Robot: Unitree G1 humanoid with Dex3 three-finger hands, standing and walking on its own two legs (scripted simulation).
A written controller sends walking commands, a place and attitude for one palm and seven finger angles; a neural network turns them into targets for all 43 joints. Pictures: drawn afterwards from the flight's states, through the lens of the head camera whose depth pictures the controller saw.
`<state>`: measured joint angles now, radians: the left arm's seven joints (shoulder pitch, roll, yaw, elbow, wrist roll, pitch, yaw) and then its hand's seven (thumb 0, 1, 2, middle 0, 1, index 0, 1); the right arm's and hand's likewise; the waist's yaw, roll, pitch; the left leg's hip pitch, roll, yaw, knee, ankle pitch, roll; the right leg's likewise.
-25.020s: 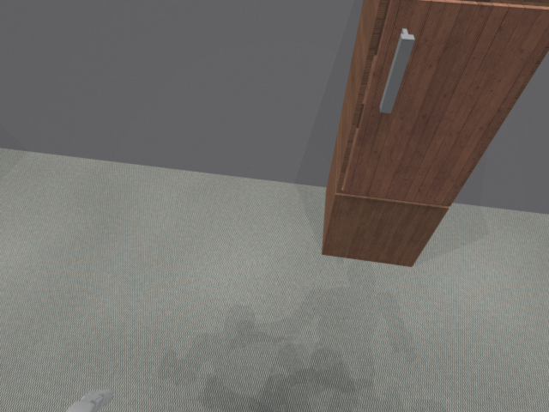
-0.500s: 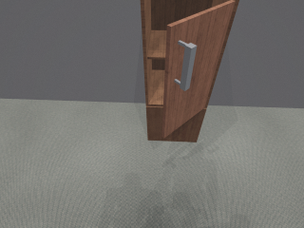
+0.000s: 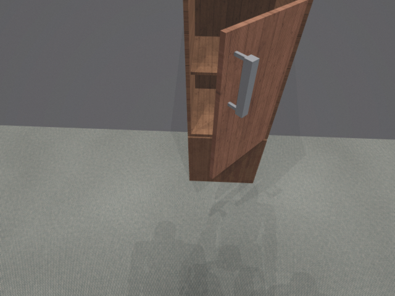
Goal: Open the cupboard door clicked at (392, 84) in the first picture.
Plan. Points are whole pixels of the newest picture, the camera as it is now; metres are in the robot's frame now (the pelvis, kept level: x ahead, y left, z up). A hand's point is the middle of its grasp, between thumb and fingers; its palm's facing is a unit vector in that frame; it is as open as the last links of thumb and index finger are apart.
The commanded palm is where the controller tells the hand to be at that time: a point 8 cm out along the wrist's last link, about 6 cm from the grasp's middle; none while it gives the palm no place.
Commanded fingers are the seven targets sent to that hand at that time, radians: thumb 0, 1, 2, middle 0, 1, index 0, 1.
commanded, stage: look to check the result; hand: left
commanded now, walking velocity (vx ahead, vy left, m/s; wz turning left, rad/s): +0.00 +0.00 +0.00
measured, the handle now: (239, 85) +0.62 -0.08 +0.10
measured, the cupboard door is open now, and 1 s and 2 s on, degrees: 44 44 44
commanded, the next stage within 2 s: walk to a spot facing it in 0.40 s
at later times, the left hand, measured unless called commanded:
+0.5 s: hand out of the picture +0.00 +0.15 -0.18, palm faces +0.03 -0.99 -0.15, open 7.4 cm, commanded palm none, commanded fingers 0.00 0.90 0.90 -0.20 -0.30 -0.20 -0.30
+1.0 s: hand out of the picture +0.11 +0.15 -0.18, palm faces -0.12 -0.95 -0.28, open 7.4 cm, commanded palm none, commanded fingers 0.00 0.90 0.90 -0.20 -0.30 -0.20 -0.30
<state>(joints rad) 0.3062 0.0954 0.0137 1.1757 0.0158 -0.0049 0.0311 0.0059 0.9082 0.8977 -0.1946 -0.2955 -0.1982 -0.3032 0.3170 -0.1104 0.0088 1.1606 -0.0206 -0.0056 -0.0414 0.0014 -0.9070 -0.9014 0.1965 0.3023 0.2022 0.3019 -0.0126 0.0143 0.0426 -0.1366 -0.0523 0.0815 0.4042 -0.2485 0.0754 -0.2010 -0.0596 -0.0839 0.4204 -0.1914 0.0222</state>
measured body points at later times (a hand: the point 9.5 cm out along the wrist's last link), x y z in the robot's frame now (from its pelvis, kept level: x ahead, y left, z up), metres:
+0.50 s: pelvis +0.01 +0.00 +0.00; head +0.03 +0.00 +0.45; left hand +0.00 +0.21 -0.16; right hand -0.01 -0.20 -0.16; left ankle -0.02 +0.07 -0.74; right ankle +0.02 -0.13 -0.74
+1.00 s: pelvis +0.02 -0.04 -0.02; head +0.06 -0.08 +0.43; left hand +0.11 +0.20 -0.15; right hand -0.01 -0.28 -0.19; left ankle -0.02 +0.07 -0.73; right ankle +0.01 -0.13 -0.74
